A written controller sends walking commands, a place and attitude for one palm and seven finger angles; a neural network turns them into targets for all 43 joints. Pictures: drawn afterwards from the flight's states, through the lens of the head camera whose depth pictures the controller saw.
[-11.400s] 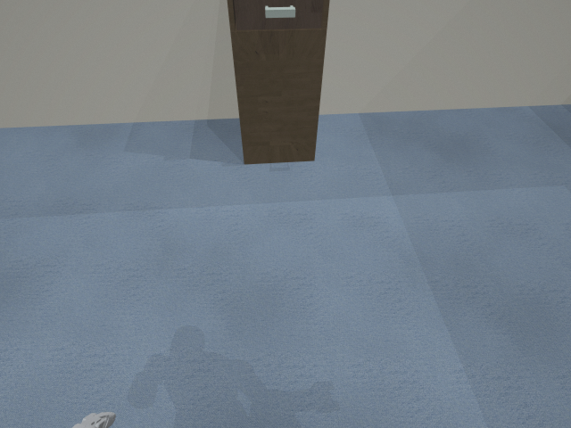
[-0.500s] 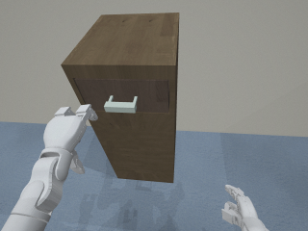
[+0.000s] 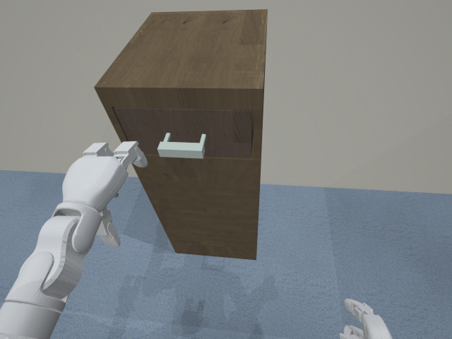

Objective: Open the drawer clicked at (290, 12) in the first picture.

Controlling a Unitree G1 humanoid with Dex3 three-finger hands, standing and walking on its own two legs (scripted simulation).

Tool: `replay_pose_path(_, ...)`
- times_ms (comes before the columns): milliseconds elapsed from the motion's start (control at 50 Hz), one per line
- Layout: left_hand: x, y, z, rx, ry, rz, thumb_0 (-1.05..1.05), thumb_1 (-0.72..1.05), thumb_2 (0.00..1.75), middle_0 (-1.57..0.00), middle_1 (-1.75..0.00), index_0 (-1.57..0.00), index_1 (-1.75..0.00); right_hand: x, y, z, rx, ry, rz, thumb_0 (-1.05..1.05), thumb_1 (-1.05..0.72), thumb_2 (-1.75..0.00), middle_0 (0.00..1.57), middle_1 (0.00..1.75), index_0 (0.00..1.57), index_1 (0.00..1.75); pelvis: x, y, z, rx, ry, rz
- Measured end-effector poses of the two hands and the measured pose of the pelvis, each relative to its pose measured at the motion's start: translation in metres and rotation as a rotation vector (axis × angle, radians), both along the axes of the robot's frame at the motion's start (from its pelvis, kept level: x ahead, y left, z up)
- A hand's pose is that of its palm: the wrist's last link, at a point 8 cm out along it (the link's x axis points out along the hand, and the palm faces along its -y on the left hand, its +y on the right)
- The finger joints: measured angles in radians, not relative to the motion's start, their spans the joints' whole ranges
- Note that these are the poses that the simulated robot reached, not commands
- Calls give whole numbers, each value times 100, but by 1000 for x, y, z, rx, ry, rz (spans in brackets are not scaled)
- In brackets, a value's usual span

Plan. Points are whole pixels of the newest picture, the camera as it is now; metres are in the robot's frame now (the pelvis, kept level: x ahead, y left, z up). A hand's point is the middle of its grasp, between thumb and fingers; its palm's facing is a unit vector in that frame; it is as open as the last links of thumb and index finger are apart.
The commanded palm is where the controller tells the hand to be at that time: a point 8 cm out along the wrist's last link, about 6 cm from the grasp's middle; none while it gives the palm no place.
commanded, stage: raise the hand with hooked fingers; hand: left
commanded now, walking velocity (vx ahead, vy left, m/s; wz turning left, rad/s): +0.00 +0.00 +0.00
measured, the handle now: (183, 143) +0.54 +0.19 +0.00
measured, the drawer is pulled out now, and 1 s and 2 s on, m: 0.00 0.00 0.00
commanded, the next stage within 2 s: move the hooked fingers above the handle in 0.04 s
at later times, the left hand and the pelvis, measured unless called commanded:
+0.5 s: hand (137, 181) +0.34 +0.21 +0.10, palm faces +0.03 -0.07 -1.00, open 13.8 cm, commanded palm +0.32 +0.22 +0.16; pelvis +0.00 -0.02 +0.00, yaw +0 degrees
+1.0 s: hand (153, 163) +0.40 +0.21 +0.08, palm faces +0.01 -0.07 -1.00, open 13.8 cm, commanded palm +0.39 +0.21 +0.14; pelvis +0.02 -0.02 -0.01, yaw -1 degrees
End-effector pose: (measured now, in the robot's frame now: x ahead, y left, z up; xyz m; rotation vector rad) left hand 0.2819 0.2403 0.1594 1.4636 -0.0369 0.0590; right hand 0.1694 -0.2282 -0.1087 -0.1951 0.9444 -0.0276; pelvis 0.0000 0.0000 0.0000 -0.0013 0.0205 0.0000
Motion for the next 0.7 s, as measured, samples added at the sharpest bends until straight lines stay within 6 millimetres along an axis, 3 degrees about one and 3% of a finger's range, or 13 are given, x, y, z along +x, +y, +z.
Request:
replay_pose_path(200,-1,-4,5,11,-2,40,0,-49,30,-32,-120,-32,-120,9,3,4,27,-46,3,1,-90,-90,20,29,20,30,-4,-5,0,3,-10,2)
replay_pose_path(360,14,-16,-5,19,38,11,0,-49,30,-32,-120,-32,-120,15,1,7,22,-68,11,1,-90,-90,20,29,20,30,-5,-12,0,5,-6,9)
replay_pose_path(560,49,-29,-7,25,28,-12,0,-49,30,-32,-120,-32,-120,-2,-20,-3,-1,-6,-46,1,-90,-90,20,29,20,30,2,-18,-2,8,26,0)
replay_pose_path(700,69,-23,-17,34,71,22,0,-49,30,-32,-120,-32,-120,-19,-36,-11,-24,61,-99,1,-90,-90,20,29,20,30,10,-20,-4,11,51,-9)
